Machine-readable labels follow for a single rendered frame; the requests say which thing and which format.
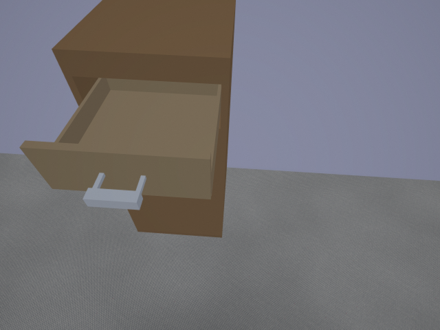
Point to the drawer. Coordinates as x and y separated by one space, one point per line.
166 131

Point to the cabinet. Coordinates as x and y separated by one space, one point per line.
186 41

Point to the handle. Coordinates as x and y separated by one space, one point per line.
110 198

